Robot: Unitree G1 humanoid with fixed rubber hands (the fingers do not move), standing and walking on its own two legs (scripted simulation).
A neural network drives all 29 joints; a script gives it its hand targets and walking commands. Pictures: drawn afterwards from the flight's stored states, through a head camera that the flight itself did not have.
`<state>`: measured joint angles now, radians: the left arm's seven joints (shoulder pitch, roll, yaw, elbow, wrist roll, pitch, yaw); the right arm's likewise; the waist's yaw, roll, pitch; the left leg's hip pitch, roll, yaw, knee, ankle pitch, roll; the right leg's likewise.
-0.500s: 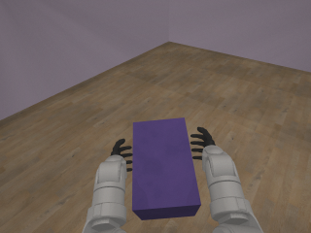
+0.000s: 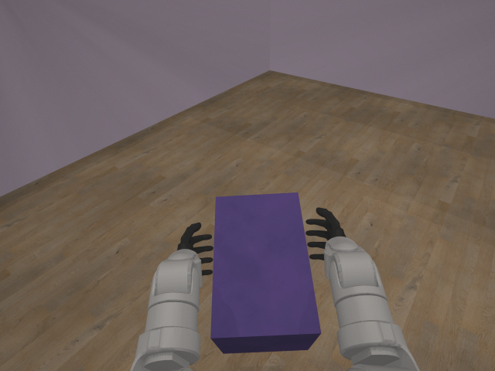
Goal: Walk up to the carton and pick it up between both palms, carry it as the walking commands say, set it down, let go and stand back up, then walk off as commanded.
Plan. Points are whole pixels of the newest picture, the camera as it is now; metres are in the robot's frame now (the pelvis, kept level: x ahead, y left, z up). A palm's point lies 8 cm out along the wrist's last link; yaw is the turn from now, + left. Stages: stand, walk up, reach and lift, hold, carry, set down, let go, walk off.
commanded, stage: hold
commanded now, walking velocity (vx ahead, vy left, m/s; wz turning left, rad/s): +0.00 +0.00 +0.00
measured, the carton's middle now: (261, 272) +0.34 +0.00 -0.03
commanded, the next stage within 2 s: carry in 0.64 s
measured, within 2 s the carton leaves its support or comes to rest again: neither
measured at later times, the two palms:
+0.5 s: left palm (186, 264) +0.30 +0.13 +0.06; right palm (335, 251) +0.30 -0.13 +0.07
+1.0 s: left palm (233, 223) +0.36 +0.05 +0.09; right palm (371, 217) +0.36 -0.20 +0.10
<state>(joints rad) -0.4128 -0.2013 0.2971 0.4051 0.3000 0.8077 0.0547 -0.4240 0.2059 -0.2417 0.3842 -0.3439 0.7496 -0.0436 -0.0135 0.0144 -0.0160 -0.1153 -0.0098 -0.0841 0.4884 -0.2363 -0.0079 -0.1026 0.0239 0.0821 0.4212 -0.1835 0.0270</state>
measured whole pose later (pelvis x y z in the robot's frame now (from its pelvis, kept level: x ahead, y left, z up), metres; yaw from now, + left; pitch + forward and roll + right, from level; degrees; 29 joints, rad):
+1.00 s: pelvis +0.06 -0.05 +0.01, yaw -4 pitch +3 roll +2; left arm -0.38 -0.19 0.15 0.11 0.09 1.07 0.21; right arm -0.37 0.18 -0.13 0.05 -0.17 1.03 -0.24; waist 0.02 0.00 -0.10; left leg -0.44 0.04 0.03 0.76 -0.36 -0.01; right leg -0.14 0.01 0.01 0.28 -0.19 -0.05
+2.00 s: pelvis +0.44 -0.09 +0.00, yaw -8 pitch +3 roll -1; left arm -0.38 -0.19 0.15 -0.12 0.08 1.25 0.27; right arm -0.37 0.19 -0.07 -0.16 -0.13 1.18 -0.23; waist 0.01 0.01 -0.06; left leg -0.31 0.06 0.12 0.47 -0.19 0.00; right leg -0.32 0.02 -0.09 0.47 -0.20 -0.04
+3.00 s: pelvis +0.45 -0.08 +0.00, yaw -7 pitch +3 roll +0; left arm -0.37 -0.18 0.15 -0.03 0.10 1.24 0.30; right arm -0.37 0.18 -0.08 -0.03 -0.13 1.17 -0.22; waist 0.01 -0.01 -0.16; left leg -0.30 0.04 0.12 0.47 -0.23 0.02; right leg -0.31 0.00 -0.09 0.47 -0.22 -0.03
